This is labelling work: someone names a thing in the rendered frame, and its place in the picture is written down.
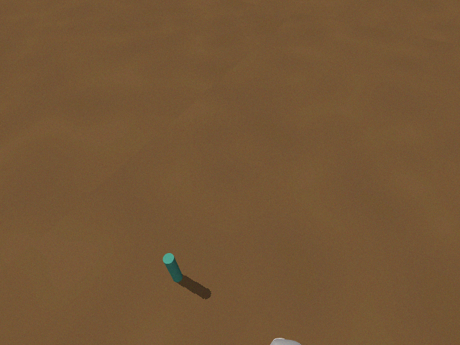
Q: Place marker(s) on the can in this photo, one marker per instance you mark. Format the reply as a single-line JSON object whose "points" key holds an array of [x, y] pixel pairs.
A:
{"points": [[172, 267]]}

